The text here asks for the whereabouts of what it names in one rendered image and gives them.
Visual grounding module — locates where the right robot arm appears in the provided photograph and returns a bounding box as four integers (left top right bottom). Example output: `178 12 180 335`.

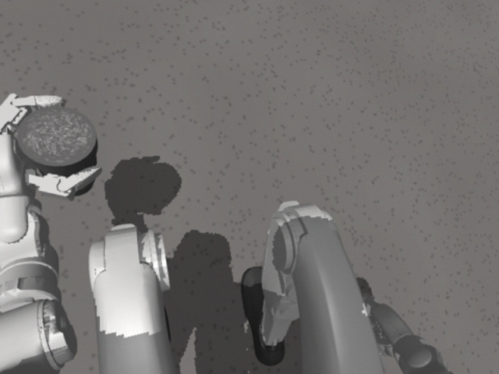
392 335 453 374

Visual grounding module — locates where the left robot arm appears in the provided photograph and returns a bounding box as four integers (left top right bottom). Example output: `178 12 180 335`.
0 194 77 374

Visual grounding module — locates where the left robot hand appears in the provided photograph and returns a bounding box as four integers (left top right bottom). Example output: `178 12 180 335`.
0 93 102 201

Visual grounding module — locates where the right robot foot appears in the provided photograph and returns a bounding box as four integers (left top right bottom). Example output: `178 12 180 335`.
241 266 285 366

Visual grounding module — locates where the right robot hand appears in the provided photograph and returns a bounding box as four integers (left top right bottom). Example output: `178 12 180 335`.
363 293 414 358

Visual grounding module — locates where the cup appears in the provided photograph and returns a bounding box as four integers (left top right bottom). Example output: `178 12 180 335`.
17 106 98 196

